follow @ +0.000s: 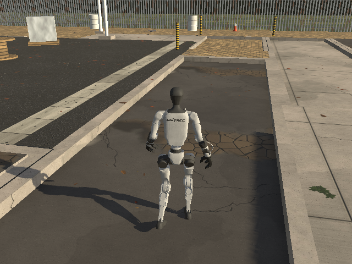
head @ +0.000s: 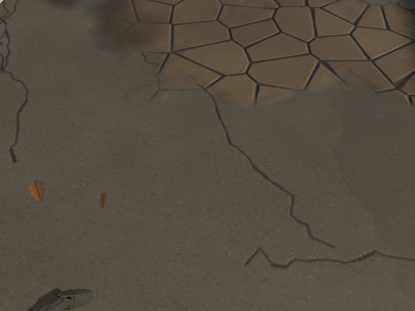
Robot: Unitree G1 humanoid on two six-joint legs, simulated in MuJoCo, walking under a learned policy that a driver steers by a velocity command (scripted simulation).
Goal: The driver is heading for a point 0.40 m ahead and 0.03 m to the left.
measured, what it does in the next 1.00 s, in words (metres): walks ahead, turning left: left foot, then right foot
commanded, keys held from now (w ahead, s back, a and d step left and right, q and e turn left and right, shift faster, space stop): w+q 0.32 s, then no key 0.68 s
